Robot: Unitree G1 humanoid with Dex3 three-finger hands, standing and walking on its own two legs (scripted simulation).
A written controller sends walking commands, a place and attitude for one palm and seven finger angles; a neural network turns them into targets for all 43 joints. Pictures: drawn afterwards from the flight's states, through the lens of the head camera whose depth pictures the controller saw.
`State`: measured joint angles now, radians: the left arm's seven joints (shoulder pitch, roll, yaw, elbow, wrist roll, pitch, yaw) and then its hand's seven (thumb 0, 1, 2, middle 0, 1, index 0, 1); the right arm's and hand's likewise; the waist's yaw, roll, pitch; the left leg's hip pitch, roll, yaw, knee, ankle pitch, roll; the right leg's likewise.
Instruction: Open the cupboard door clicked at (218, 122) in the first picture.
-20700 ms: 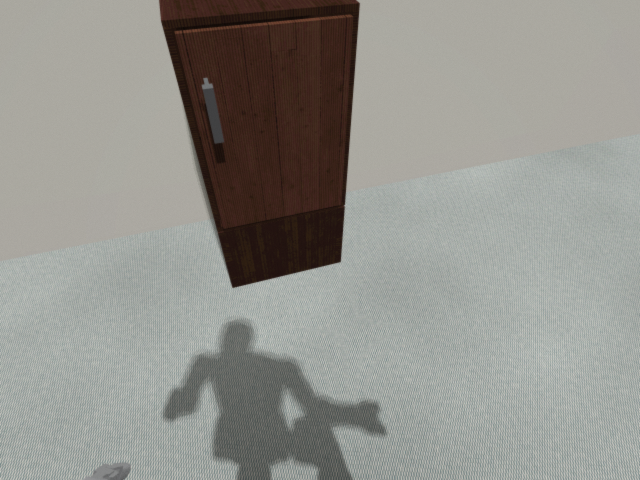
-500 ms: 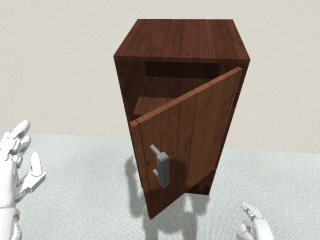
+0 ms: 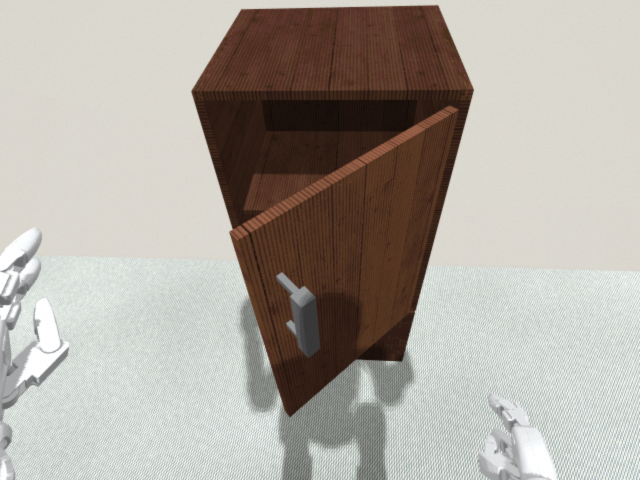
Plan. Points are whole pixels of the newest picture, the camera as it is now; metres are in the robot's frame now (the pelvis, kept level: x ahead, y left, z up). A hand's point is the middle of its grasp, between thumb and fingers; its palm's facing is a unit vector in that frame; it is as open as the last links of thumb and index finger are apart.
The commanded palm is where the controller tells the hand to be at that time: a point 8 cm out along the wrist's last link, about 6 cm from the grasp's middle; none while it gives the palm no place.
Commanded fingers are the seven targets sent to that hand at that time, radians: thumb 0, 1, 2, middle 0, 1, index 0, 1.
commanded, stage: step back with the hand held close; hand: left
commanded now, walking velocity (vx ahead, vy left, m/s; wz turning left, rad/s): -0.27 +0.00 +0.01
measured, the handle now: (297, 314) +0.34 +0.07 -0.01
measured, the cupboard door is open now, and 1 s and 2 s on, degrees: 44 44 44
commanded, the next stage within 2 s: stop stepping back and stand still in 1.04 s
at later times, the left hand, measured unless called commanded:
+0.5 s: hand out of the picture +0.12 +0.30 +0.15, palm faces +0.44 -0.73 -0.52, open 7.4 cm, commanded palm +0.05 +0.34 +0.17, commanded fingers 0.00 0.90 0.90 -0.20 -0.30 -0.20 -0.30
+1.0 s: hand out of the picture +0.03 +0.32 +0.18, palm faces +0.47 -0.78 -0.40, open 7.4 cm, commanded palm -0.03 +0.35 +0.17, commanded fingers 0.00 0.90 0.90 -0.20 -0.30 -0.20 -0.30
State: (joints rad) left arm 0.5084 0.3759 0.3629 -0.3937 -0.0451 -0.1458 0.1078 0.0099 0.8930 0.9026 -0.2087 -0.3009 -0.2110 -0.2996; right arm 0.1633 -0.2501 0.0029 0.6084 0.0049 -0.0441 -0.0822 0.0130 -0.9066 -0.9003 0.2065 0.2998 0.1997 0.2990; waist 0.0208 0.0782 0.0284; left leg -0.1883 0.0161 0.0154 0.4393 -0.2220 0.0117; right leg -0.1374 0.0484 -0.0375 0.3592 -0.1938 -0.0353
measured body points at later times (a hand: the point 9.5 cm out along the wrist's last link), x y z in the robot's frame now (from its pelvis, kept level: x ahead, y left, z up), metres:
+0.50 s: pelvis -0.08 +0.03 -0.02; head -0.06 +0.04 +0.43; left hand +0.09 +0.34 +0.18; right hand +0.11 -0.20 -0.09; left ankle +0.01 +0.11 -0.74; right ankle -0.02 -0.09 -0.74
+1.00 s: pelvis -0.17 +0.05 -0.01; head -0.15 +0.09 +0.44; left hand +0.00 +0.36 +0.20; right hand +0.02 -0.16 -0.08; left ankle +0.00 +0.12 -0.74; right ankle -0.34 -0.09 -0.67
